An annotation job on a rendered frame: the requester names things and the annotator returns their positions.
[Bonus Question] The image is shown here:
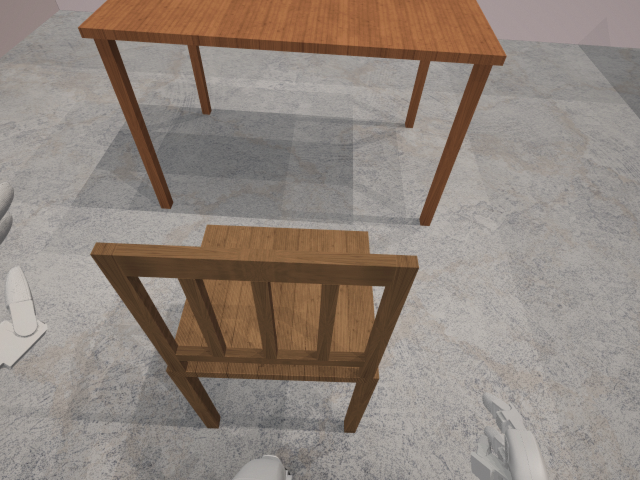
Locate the robot right hand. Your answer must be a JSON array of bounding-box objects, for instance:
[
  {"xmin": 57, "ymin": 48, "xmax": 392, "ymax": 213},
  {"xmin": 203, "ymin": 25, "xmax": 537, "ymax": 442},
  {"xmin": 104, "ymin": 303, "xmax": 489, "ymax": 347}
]
[{"xmin": 471, "ymin": 392, "xmax": 549, "ymax": 480}]

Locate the table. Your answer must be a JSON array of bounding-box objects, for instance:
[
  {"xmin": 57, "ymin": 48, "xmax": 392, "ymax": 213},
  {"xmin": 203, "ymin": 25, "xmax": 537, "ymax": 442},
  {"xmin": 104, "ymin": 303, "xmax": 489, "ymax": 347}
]
[{"xmin": 78, "ymin": 0, "xmax": 507, "ymax": 226}]

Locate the robot left thigh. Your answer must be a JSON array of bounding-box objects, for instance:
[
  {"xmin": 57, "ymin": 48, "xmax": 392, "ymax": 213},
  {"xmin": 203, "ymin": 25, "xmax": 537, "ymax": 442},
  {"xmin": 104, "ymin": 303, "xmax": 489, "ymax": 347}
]
[{"xmin": 232, "ymin": 459, "xmax": 292, "ymax": 480}]

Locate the chair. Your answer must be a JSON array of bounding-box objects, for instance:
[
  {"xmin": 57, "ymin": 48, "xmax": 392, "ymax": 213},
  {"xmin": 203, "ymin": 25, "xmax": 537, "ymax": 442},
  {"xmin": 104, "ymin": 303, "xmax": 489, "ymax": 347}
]
[{"xmin": 90, "ymin": 225, "xmax": 419, "ymax": 433}]

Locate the robot left shin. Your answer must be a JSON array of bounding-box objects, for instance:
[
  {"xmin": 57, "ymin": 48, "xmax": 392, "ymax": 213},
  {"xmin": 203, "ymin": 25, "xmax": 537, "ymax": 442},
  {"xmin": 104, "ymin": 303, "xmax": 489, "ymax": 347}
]
[{"xmin": 261, "ymin": 455, "xmax": 284, "ymax": 467}]

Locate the robot left hand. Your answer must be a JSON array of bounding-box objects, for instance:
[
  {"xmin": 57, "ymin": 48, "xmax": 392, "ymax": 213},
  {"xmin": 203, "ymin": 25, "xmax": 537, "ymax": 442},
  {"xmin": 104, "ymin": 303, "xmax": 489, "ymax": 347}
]
[{"xmin": 0, "ymin": 182, "xmax": 47, "ymax": 370}]

